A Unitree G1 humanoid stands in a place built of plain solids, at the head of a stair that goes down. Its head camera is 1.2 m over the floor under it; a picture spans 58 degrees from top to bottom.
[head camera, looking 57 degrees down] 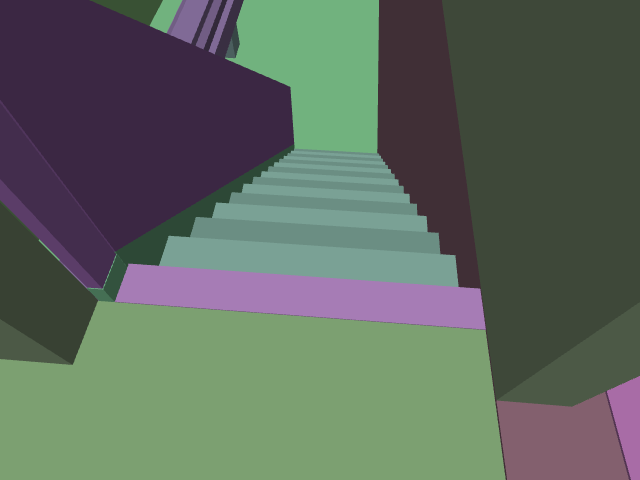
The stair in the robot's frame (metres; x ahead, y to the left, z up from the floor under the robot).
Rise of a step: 0.21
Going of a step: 0.24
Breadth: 1.11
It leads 5 degrees to the right of straight ahead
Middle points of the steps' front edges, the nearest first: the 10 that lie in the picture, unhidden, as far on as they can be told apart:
0.65 0.06 0.00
0.89 0.04 -0.21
1.13 0.02 -0.41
1.38 0.00 -0.62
1.62 -0.02 -0.83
1.86 -0.04 -1.04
2.11 -0.06 -1.24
2.35 -0.08 -1.45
2.59 -0.10 -1.66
2.83 -0.12 -1.86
